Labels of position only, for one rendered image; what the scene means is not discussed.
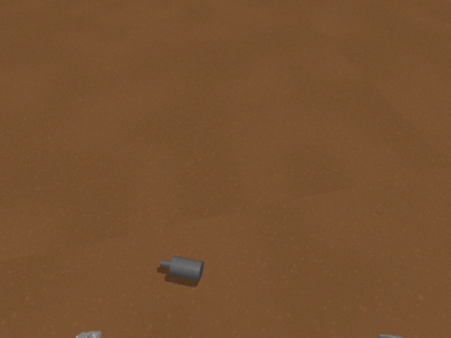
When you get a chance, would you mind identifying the bottle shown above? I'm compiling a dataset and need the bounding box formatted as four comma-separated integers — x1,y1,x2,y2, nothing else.
160,256,204,280

